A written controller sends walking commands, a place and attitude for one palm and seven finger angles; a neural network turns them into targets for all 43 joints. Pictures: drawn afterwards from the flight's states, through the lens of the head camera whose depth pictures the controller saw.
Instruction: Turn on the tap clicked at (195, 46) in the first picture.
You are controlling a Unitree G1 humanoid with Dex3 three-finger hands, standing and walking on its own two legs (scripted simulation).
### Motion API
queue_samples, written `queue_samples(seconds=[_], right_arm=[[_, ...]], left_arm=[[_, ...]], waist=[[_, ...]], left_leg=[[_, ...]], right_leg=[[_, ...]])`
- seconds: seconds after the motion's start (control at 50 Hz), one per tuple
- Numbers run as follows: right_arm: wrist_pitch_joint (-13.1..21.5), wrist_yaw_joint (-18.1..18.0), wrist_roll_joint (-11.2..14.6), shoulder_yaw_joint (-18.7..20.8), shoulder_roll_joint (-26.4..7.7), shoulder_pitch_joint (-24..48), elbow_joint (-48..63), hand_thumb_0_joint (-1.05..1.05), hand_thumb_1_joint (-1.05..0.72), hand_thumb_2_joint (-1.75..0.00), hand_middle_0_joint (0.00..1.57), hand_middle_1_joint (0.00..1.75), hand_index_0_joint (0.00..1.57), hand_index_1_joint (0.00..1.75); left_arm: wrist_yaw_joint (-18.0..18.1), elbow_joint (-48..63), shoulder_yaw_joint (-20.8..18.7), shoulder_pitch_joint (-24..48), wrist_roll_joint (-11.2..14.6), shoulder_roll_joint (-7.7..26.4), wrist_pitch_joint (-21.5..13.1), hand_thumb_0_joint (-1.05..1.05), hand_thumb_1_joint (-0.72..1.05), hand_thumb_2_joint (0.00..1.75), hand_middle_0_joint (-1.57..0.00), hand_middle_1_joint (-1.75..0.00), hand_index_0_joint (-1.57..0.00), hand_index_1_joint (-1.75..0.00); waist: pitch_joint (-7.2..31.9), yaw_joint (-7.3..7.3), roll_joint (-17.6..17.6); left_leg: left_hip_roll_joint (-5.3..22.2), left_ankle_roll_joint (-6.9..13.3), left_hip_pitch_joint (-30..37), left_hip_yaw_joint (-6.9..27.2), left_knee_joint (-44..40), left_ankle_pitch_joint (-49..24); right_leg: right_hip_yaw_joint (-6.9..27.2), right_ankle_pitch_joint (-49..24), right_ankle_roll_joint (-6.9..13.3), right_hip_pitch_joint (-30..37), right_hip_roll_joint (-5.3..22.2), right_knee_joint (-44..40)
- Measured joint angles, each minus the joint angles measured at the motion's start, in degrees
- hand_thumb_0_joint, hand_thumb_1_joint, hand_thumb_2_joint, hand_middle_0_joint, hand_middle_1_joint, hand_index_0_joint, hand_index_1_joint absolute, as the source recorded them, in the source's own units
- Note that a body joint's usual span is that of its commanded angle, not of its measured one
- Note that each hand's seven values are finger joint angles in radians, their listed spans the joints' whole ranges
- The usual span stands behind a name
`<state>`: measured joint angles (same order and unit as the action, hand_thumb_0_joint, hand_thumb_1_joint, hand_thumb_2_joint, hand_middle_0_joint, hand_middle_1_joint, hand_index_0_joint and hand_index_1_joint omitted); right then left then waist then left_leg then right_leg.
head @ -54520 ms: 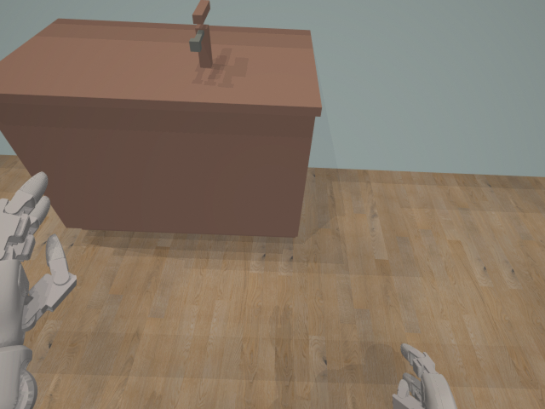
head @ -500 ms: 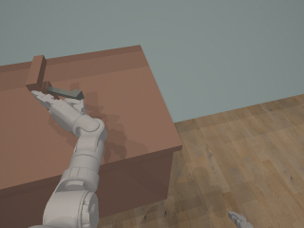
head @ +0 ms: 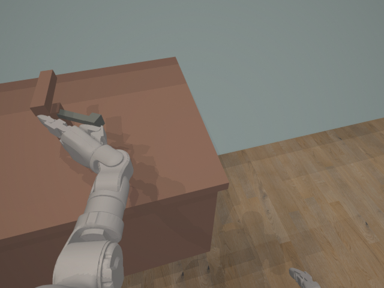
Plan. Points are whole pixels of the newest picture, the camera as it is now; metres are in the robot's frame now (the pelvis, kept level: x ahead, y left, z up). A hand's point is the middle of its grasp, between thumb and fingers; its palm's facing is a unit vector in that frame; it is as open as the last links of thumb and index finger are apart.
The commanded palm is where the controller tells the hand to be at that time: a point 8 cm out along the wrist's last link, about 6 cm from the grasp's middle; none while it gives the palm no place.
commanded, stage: push the lever round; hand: left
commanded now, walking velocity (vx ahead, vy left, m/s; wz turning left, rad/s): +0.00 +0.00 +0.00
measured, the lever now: (95, 122) +0.44 +0.24 +0.11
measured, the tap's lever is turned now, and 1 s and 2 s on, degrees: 57 57 57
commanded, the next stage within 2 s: none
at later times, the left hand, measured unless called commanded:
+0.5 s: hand (101, 130) +0.41 +0.22 +0.11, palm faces +0.86 -0.51 -0.05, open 8.6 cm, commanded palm +0.41 +0.23 +0.11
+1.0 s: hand (101, 130) +0.41 +0.22 +0.11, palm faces +0.86 -0.51 -0.05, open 8.6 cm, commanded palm +0.40 +0.24 +0.11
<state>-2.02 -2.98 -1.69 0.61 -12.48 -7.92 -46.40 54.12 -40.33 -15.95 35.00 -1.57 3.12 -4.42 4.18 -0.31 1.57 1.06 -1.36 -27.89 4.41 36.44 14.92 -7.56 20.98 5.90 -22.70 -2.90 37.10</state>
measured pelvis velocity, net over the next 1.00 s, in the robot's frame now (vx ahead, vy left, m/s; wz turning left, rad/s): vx -0.01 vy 0.01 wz -0.01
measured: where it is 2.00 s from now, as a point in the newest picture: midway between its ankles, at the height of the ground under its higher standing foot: outside the picture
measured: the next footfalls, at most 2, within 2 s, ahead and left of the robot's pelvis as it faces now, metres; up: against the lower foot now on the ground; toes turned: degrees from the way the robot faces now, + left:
none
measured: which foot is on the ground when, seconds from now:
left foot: down 0.00-1.00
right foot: down 0.00-1.00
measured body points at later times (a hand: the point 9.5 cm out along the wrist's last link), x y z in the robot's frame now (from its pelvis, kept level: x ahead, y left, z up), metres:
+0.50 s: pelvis +0.00 +0.00 +0.00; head +0.02 -0.01 +0.45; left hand +0.36 +0.24 +0.12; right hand +0.14 -0.24 -0.13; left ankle +0.04 +0.16 -0.72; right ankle -0.02 -0.04 -0.72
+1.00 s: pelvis -0.01 +0.01 +0.00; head +0.01 -0.01 +0.45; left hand +0.36 +0.24 +0.12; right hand +0.12 -0.24 -0.13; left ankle +0.04 +0.16 -0.72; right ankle -0.02 -0.04 -0.72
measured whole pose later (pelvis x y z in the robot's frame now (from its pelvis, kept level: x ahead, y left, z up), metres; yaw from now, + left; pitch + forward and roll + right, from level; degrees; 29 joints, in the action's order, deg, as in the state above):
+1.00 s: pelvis -0.01 +0.01 +0.00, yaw +0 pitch +6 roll +0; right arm -2.2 -2.4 -2.4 0.8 -12.2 -8.6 -46.3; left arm 54.7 -42.4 -18.2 36.9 -2.8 2.8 -4.5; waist 4.8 -1.3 1.7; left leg 1.1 -1.4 -29.3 3.9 37.7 14.8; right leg -7.1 20.8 5.5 -24.3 -2.7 38.4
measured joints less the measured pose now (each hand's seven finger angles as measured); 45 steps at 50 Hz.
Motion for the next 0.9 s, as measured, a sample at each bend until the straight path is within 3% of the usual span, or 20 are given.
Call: queue_samples(seconds=[0.28, 0.9], right_arm=[[-0.04, 0.01, -0.03, -0.13, 0.17, -0.09, -0.08, 0.01, -0.91, -0.90, 0.20, 0.30, 0.20, 0.30], [-0.34, 0.46, -0.61, 0.12, 0.21, -0.48, 0.13, 0.01, -0.91, -0.90, 0.20, 0.30, 0.20, 0.30]], left_arm=[[0.30, -0.17, 0.08, 0.15, 0.03, -0.21, -0.38, 0.02, 0.90, 0.90, -0.15, -0.15, 0.00, 0.00], [0.26, -1.49, -1.99, 1.31, -1.02, -0.33, -0.01, 0.02, 0.90, 0.90, -0.15, -0.15, 0.00, 0.00]], waist=[[-0.09, 0.18, 0.07], [0.61, -0.86, 0.07]], left_leg=[[-0.07, 0.07, -0.04, -0.15, -0.05, -0.01], [-0.02, 0.04, -1.08, -0.47, 0.98, -0.06]], right_leg=[[0.12, 0.04, -0.09, -0.12, 0.10, 0.08], [0.37, -0.15, -0.35, -1.20, 0.14, 1.00]])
